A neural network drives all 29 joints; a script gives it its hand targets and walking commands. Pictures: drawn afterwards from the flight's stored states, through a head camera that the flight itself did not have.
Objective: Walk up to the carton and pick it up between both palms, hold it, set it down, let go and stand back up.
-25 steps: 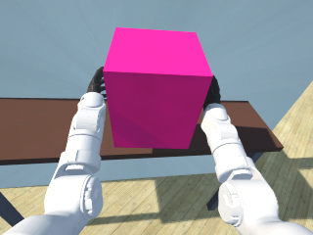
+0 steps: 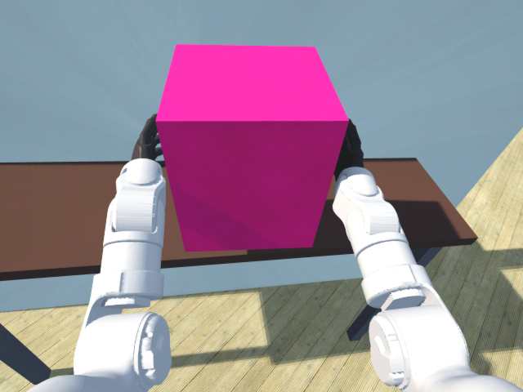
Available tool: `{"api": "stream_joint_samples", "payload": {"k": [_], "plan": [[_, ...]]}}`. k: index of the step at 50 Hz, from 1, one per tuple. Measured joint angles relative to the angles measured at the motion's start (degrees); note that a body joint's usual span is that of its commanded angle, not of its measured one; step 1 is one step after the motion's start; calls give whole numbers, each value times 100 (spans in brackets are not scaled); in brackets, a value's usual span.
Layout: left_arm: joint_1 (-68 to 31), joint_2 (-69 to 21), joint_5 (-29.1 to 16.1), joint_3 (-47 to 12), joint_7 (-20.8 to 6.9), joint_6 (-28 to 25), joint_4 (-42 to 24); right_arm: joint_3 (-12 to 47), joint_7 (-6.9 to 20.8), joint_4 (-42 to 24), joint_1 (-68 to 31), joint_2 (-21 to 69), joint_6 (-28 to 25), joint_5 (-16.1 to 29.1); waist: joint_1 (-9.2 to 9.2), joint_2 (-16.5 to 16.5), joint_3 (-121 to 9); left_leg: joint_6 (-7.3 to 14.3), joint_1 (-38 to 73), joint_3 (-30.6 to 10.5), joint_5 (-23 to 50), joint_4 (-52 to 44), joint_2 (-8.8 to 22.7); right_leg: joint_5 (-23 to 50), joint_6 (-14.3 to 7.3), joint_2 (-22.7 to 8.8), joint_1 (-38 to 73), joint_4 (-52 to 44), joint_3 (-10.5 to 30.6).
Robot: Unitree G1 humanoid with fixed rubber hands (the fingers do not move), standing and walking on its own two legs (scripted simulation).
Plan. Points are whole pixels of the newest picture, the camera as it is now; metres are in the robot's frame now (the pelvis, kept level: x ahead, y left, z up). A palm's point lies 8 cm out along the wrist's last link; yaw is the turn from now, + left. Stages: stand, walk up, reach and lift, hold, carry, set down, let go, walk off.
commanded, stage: reach and lift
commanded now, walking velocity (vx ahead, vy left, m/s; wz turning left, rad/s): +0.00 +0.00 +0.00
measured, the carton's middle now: (248, 152) +0.42 +0.01 +0.16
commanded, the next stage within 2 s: hold in 0.82 s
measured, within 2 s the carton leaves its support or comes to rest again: neither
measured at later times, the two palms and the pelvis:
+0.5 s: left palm (147, 145) +0.38 +0.15 +0.20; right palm (360, 156) +0.37 -0.15 +0.21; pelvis +0.01 -0.01 +0.00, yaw +0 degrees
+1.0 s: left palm (137, 142) +0.37 +0.16 +0.21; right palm (359, 149) +0.36 -0.14 +0.22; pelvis +0.00 -0.01 +0.00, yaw +1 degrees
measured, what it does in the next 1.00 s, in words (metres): stands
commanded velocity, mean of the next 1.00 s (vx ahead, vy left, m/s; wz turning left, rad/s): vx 0.00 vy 0.00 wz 0.00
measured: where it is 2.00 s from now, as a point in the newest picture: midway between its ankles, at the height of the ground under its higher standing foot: outside the picture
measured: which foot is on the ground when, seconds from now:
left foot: down 0.00-1.00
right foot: down 0.00-1.00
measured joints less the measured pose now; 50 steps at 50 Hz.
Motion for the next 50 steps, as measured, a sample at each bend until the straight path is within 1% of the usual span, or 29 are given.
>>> {"api": "stream_joint_samples", "payload": {"k": [5,8,12,21,27,32,39,45,50], "plan": [[264,30,-147,-156,20,182,-524,236,-135,-553,285,-50,136,253,-69,39,-56,-21,-57,-65,-74,96,-3,-50,-6,5,8,7,-63],[283,12,-140,-151,3,301,-688,271,-187,-755,329,-68,266,307,-89,73,-41,-20,-3,-90,-108,122,-11,-74,-2,1,89,-1,-88],[243,-15,-65,-83,-80,490,-803,324,-247,-900,304,-95,489,311,-95,102,-26,-15,98,-78,-133,117,-16,-108,-3,-6,172,20,-76],[153,-38,9,8,-183,718,-937,352,-323,-1088,238,-121,766,342,-92,133,-122,-34,186,-29,-139,84,-2,-145,-15,-1,199,76,-26],[-21,-53,143,196,-310,796,-727,258,-351,-886,86,-42,872,281,-114,129,-98,-39,273,-13,-136,76,18,-140,-27,18,270,82,-7],[-98,-35,146,210,-318,831,-734,195,-351,-872,31,-16,859,283,-97,136,-121,-53,203,-15,-136,125,29,-164,-37,26,179,173,-7],[-237,1,180,253,-325,855,-601,109,-314,-691,-128,9,860,223,-71,146,-122,-55,177,-38,-123,146,33,-171,-48,33,151,217,-27],[-96,15,128,171,-306,957,-953,325,-367,-914,-90,-98,896,389,-70,160,-114,-72,214,-72,-153,207,52,-151,-49,57,250,166,-56],[-206,19,231,268,-369,1066,-709,187,-348,-642,-230,-16,1034,303,-91,123,-152,-62,277,-87,-145,192,30,-179,-49,37,294,207,-74]]}}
